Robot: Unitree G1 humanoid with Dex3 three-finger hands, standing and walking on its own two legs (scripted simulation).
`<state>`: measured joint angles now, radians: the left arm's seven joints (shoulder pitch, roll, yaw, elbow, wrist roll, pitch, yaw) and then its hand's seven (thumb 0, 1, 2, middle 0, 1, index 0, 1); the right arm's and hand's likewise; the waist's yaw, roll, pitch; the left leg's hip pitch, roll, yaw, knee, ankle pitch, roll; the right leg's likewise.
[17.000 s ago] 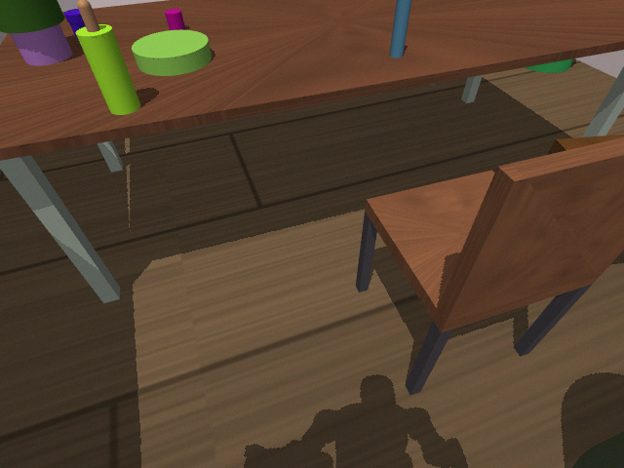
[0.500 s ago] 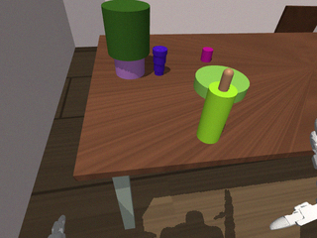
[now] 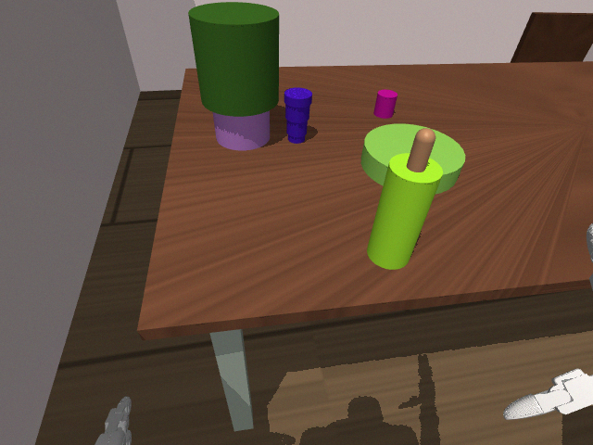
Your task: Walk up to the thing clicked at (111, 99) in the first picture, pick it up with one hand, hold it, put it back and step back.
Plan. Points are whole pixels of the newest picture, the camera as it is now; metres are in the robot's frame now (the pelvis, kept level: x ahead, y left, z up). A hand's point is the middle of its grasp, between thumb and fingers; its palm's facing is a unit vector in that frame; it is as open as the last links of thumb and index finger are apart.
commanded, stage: go down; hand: right
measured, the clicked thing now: (404, 200) +0.48 -0.19 +0.11
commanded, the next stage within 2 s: none
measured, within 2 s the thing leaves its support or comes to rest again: neither
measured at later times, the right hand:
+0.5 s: hand (567, 293) +0.22 -0.25 +0.20, palm faces +0.36 +0.87 -0.34, open 17.7 cm
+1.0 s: hand (585, 246) +0.28 -0.32 +0.20, palm faces +0.22 +0.95 -0.20, open 17.7 cm
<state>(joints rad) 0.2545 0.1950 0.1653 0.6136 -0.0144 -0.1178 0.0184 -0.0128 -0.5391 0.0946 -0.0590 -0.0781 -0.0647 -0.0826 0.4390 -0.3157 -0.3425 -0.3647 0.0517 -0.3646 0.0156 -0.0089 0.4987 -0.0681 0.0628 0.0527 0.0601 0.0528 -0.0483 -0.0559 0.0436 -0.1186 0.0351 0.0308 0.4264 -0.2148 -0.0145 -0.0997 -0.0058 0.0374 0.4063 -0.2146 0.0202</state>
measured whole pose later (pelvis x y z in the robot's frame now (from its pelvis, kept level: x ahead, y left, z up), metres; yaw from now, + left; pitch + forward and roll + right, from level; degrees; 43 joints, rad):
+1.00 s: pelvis +0.01 -0.01 +0.00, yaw +0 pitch -2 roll +0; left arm 0.23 0.23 0.07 0.68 -0.01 -0.18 0.17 -0.01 -0.53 0.06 -0.05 -0.05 -0.06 -0.05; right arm -0.10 -0.51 -0.56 0.20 0.27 -0.08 0.40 -0.01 0.61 -0.06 0.03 0.05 0.04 0.05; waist -0.02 -0.03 -0.03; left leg -0.18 0.04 0.03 0.45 -0.23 -0.02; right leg -0.18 0.00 0.03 0.46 -0.24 0.01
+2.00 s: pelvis +0.01 +0.00 -0.01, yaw +0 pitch +4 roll +1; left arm 0.27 0.26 -0.07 0.64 -0.01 -0.23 0.22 -0.01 -0.55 0.07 -0.05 -0.05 -0.06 -0.06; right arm -0.53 -0.78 -0.61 0.79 0.24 0.11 0.60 -0.01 0.58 -0.06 0.04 0.05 0.04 0.05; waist 0.01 -0.02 -0.07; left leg -0.32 0.02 0.03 0.50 -0.25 -0.01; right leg -0.32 -0.02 0.04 0.54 -0.28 0.02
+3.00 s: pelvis +0.02 -0.01 -0.01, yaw +1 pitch +6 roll +1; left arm 0.28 0.25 -0.10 0.57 -0.02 -0.19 0.20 -0.01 -0.55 0.06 -0.05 -0.06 -0.06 -0.06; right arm -0.68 -0.85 -0.58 0.94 0.20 0.11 0.59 -0.01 0.51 -0.05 0.06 0.04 0.05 0.04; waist 0.04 -0.02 -0.09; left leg -0.37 0.01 0.02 0.52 -0.26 -0.02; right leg -0.38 -0.03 0.03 0.58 -0.30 0.02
